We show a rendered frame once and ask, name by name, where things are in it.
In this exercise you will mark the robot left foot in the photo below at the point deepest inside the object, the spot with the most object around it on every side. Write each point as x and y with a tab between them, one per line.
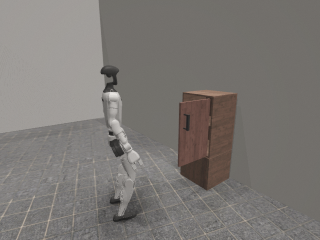
114	200

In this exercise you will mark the right robot forearm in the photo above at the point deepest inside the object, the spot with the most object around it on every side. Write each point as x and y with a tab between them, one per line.
117	132

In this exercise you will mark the right robot upper arm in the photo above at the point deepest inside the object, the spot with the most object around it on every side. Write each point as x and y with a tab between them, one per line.
113	101

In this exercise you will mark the robot right hand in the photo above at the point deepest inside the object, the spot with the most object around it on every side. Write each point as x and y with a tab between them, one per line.
132	157

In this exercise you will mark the robot right shin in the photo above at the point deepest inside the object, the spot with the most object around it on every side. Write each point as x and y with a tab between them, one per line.
126	194

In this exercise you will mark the cupboard door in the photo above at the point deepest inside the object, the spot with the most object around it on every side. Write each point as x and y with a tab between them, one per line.
192	144

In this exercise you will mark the handle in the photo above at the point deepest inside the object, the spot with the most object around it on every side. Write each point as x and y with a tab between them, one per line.
187	122

